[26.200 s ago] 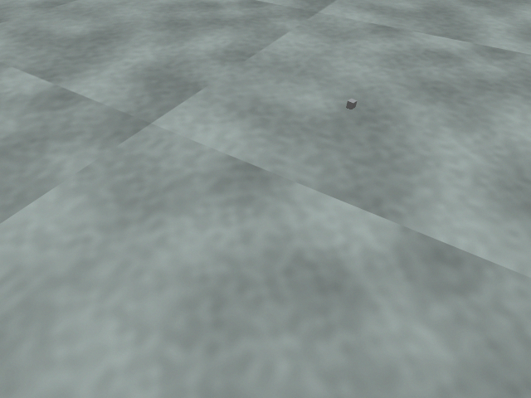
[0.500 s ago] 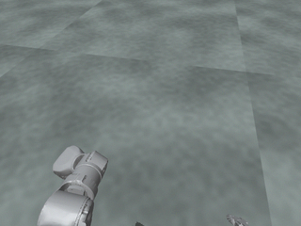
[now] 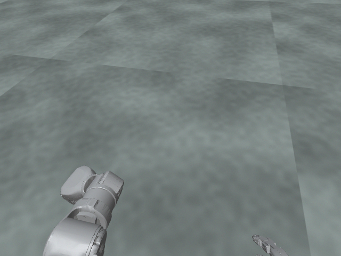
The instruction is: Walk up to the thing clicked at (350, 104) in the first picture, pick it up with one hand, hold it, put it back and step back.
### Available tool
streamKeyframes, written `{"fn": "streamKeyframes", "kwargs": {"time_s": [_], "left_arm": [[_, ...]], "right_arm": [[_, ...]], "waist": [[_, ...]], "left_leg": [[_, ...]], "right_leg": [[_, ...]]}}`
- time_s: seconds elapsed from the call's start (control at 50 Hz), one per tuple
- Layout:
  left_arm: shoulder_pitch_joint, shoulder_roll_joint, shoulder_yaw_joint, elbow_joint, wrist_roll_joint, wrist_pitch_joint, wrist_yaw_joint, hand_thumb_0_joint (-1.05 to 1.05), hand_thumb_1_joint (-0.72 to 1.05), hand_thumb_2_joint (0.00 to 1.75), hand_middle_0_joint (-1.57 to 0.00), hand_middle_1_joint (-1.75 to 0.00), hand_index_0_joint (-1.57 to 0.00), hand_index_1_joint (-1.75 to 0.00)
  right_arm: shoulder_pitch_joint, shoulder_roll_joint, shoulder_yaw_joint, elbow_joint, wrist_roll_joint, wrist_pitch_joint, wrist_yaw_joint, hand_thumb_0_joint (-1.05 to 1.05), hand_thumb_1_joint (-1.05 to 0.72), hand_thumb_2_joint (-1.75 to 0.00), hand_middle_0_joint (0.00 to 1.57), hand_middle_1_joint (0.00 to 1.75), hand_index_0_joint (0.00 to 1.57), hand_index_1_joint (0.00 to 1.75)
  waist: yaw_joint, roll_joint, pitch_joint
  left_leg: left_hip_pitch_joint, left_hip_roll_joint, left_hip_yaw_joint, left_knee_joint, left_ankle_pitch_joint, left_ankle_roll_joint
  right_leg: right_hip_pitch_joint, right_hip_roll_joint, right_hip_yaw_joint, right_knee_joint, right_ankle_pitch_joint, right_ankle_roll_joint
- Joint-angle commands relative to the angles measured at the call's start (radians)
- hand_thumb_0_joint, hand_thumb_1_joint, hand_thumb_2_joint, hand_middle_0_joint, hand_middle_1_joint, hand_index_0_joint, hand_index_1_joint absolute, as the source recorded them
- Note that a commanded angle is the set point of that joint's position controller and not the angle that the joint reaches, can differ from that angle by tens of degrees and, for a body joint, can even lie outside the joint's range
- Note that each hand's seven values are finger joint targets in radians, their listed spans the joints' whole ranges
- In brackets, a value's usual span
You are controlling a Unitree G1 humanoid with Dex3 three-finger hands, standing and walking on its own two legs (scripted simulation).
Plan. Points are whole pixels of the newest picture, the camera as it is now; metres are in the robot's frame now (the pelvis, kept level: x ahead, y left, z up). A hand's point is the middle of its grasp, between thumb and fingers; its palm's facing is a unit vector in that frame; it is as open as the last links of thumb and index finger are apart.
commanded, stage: hold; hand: left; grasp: from above
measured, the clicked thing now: (90, 200) +0.32 +0.24 -0.08
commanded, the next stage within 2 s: crouch in 0.50 s
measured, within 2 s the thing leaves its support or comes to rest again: neither
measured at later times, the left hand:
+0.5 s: hand (91, 192) +0.32 +0.22 -0.03, palm faces -0.14 -0.41 -0.90, open 5.5 cm
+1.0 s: hand (98, 207) +0.30 +0.22 -0.10, palm faces -0.27 -0.40 -0.88, open 5.5 cm
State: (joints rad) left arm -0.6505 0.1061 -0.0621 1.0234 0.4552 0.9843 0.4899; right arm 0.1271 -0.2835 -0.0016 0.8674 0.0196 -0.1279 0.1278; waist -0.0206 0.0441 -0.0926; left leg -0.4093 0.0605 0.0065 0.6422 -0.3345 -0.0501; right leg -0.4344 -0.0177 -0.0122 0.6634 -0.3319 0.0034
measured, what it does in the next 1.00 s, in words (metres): stands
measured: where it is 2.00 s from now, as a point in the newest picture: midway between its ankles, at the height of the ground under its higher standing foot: outside the picture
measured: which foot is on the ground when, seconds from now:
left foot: down 0.00-1.00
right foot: down 0.00-1.00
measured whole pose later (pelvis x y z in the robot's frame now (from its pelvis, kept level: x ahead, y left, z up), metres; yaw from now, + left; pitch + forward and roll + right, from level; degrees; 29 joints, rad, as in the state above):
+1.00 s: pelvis -0.01 +0.00 -0.02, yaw +0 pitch +13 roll +0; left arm -0.72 0.13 0.00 1.29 0.52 0.80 0.53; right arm 0.16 -0.27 -0.04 0.90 0.00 -0.16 0.13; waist -0.05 0.01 -0.13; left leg -0.63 0.07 0.00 0.78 -0.37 -0.05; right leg -0.65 -0.01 -0.01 0.78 -0.36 0.00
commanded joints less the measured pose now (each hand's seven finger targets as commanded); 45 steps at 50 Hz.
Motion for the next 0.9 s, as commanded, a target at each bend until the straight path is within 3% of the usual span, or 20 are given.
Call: {"fn": "streamKeyframes", "kwargs": {"time_s": [0.0, 0.22, 0.36, 0.42, 0.46, 0.48, 0.5, 0.56, 0.58, 0.62, 0.7, 0.78, 0.88], "left_arm": [[-0.454, 0.172, -0.018, -0.176, 0.071, -0.011, 0.054, 0.0, 0.89, 0.61, -1.23, -0.43, -1.18, -0.48], [-0.486, 0.194, -0.011, -0.224, 0.076, -0.016, 0.065, 0.0, 0.89, 0.61, -1.23, -0.43, -1.18, -0.48], [-0.487, 0.195, -0.008, -0.177, 0.074, -0.002, 0.056, 0.0, 0.87, 0.58, -1.22, -0.41, -1.17, -0.46], [-0.467, 0.153, -0.022, -0.138, 0.07, 0.002, 0.051, 0.0, 0.89, 0.61, -1.24, -0.4, -1.19, -0.46], [-0.45, 0.177, -0.002, -0.128, 0.064, -0.004, 0.051, 0.0, 0.89, 0.61, -1.24, -0.4, -1.19, -0.46], [-0.482, 0.144, -0.021, -0.13, 0.06, -0.004, 0.05, 0.0, 0.88, 0.59, -1.24, -0.4, -1.19, -0.46], [-0.496, 0.173, -0.007, -0.141, 0.065, -0.009, 0.052, 0.0, 0.87, 0.62, -1.24, -0.41, -1.18, -0.47], [-0.485, 0.189, 0.0, -0.136, 0.072, -0.015, 0.057, 0.0, 0.88, 0.63, -1.23, -0.43, -1.18, -0.49], [-0.47, 0.187, -0.001, -0.124, 0.072, -0.016, 0.056, 0.0, 0.96, 0.65, -1.31, -0.45, -1.26, -0.49], [-0.455, 0.182, -0.006, -0.134, 0.078, -0.021, 0.056, 0.0, 0.85, 0.64, -1.16, -0.47, -1.16, -0.47], [-0.452, 0.194, 0.001, -0.097, 0.087, -0.037, 0.058, 0.0, 0.81, 0.61, -1.12, -0.49, -1.12, -0.49], [-0.444, 0.166, -0.006, -0.004, 0.087, -0.077, 0.056, 0.0, 0.84, 0.65, -1.14, -0.49, -1.14, -0.49], [-0.432, 0.178, 0.023, 0.117, 0.102, -0.161, 0.069, 0.0, 0.85, 0.61, -1.14, -0.49, -1.15, -0.49]], "right_arm": [[-0.098, -0.125, -0.037, -0.12, 0.002, -0.044, -0.005, 0.0, -0.89, -0.9, 0.2, 0.3, 0.2, 0.3], [-0.101, -0.127, -0.039, -0.133, 0.003, -0.043, -0.012, 0.0, -0.89, -0.9, 0.2, 0.3, 0.2, 0.3], [-0.082, -0.128, -0.038, -0.124, 0.006, -0.044, -0.013, 0.0, -0.89, -0.9, 0.2, 0.3, 0.2, 0.3], [-0.085, -0.125, -0.04, -0.113, 0.008, -0.047, -0.01, 0.0, -0.89, -0.9, 0.2, 0.3, 0.2, 0.3], [-0.08, -0.131, -0.048, -0.112, 0.007, -0.05, -0.009, 0.0, -0.89, -0.9, 0.2, 0.3, 0.2, 0.3], [-0.076, -0.125, -0.042, -0.108, 0.007, -0.049, -0.007, 0.0, -0.89, -0.9, 0.2, 0.3, 0.2, 0.3], [-0.073, -0.132, -0.048, -0.11, 0.008, -0.049, -0.007, 0.0, -0.89, -0.9, 0.2, 0.3, 0.2, 0.3], [-0.076, -0.131, -0.049, -0.112, 0.007, -0.044, -0.005, 0.0, -0.89, -0.9, 0.2, 0.3, 0.2, 0.3], [-0.08, -0.131, -0.047, -0.112, 0.007, -0.044, -0.006, 0.0, -0.89, -0.9, 0.2, 0.3, 0.2, 0.3], [-0.08, -0.128, -0.047, -0.111, 0.007, -0.042, -0.007, 0.0, -0.85, -0.89, 0.2, 0.3, 0.2, 0.3], [-0.06, -0.128, -0.051, -0.094, 0.006, -0.046, -0.011, 0.0, -0.85, -0.89, 0.2, 0.3, 0.2, 0.3], [-0.029, -0.125, -0.054, -0.076, 0.004, -0.048, -0.016, 0.0, -0.85, -0.89, 0.2, 0.3, 0.2, 0.3], [0.027, -0.122, -0.073, -0.039, -0.01, -0.059, -0.014, 0.0, -0.85, -0.89, 0.2, 0.3, 0.2, 0.3]], "waist": [[0.003, -0.063, -0.307], [0.01, -0.026, -0.341], [0.001, -0.068, -0.315], [-0.003, -0.054, -0.297], [0.009, -0.053, -0.316], [-0.011, -0.053, -0.305], [0.001, -0.053, -0.321], [0.0, -0.057, -0.332], [-0.003, -0.072, -0.328], [-0.003, -0.067, -0.323], [0.001, -0.061, -0.31], [-0.026, -0.092, -0.285], [-0.039, -0.109, -0.289]], "left_leg": [[0.091, -0.068, 0.044, -0.058, 0.265, 0.046], [0.116, -0.065, 0.042, -0.066, 0.289, 0.042], [0.095, -0.069, 0.044, -0.062, 0.301, 0.046], [0.096, -0.067, 0.046, -0.065, 0.287, 0.044], [0.094, -0.064, 0.044, -0.069, 0.298, 0.042], [0.098, -0.064, 0.042, -0.066, 0.303, 0.044], [0.1, -0.065, 0.043, -0.063, 0.315, 0.043], [0.098, -0.068, 0.045, -0.057, 0.322, 0.046], [0.098, -0.066, 0.043, -0.06, 0.313, 0.047], [0.098, -0.067, 0.045, -0.063, 0.303, 0.048], [0.081, -0.06, 0.043, -0.065, 0.297, 0.045], [0.047, -0.054, 0.045, -0.04, 0.271, 0.048], [-0.078, -0.054, 0.056, 0.052, 0.235, 0.048]], "right_leg": [[0.171, 0.04, -0.01, -0.082, 0.304, 0.001], [0.185, 0.045, -0.019, -0.071, 0.308, -0.01], [0.191, 0.044, -0.019, -0.081, 0.341, -0.003], [0.171, 0.043, -0.013, -0.092, 0.321, -0.003], [0.18, 0.045, -0.017, -0.079, 0.323, -0.009], [0.169, 0.043, -0.016, -0.085, 0.338, -0.007], [0.181, 0.043, -0.016, -0.082, 0.352, -0.005], [0.189, 0.04, -0.012, -0.082, 0.381, -0.002], [0.187, 0.042, -0.013, -0.082, 0.367, -0.003], [0.18, 0.042, -0.014, -0.09, 0.349, -0.005], [0.168, 0.042, -0.013, -0.08, 0.329, -0.011], [0.125, 0.039, -0.002, -0.078, 0.316, -0.007], [0.044, 0.027, 0.02, -0.021, 0.329, -0.003]]}}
